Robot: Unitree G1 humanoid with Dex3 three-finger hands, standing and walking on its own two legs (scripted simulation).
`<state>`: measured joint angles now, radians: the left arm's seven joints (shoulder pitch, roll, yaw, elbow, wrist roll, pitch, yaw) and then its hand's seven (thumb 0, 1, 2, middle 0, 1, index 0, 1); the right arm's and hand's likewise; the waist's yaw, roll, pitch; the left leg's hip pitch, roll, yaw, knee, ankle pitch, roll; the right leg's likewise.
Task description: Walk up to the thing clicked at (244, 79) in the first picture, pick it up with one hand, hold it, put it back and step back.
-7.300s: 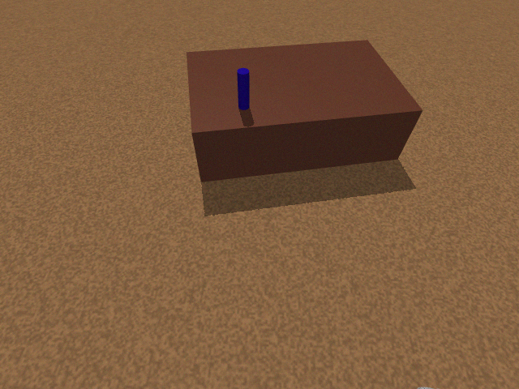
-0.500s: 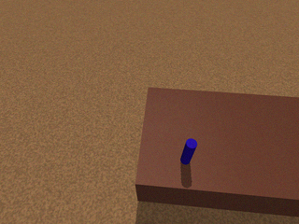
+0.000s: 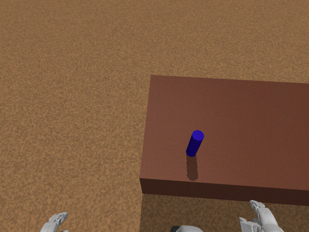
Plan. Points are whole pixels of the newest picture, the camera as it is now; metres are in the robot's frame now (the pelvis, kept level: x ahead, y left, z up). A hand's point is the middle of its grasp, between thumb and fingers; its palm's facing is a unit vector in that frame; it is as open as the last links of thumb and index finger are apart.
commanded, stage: go down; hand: right
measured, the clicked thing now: (194, 144) +0.49 -0.18 -0.35
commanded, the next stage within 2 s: none
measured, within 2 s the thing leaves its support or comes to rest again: neither
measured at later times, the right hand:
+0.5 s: hand (250, 222) +0.15 -0.27 -0.15, palm faces +0.02 +0.94 -0.33, open 17.1 cm
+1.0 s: hand (252, 218) +0.16 -0.27 -0.15, palm faces +0.05 +0.95 -0.32, open 17.5 cm
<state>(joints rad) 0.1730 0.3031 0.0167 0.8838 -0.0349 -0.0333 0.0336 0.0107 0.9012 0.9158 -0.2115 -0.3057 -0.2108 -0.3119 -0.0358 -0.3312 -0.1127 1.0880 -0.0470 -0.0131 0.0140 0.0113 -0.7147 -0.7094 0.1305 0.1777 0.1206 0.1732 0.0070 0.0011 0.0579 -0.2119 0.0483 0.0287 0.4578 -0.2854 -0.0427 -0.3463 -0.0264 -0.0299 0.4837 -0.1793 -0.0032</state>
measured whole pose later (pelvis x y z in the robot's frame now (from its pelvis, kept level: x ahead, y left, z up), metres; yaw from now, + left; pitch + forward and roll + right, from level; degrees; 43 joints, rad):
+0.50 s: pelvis +0.01 +0.01 -0.02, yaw +0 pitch +8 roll +1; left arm 0.23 0.27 0.01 0.68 -0.01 -0.10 0.08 0.01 0.90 0.90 -0.21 -0.30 -0.21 -0.31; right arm 0.11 -0.37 -0.23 0.73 -0.10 0.17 0.13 0.00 0.44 -0.05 0.07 0.05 0.05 0.05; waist 0.02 -0.01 -0.03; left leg -0.44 0.03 0.03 0.71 -0.41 -0.03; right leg -0.58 -0.05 -0.01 0.74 -0.30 0.01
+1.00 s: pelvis +0.02 +0.01 -0.05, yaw -1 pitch +12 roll +2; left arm 0.24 0.25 -0.01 0.62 -0.01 -0.14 0.16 0.01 0.89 0.91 -0.20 -0.30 -0.20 -0.31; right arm 0.26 -0.41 -0.25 0.43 -0.03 0.33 0.18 0.00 0.55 -0.03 0.06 0.06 0.05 0.05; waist 0.03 -0.02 -0.10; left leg -0.56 0.02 0.06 0.87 -0.51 -0.02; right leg -0.73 -0.06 0.02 0.92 -0.40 0.02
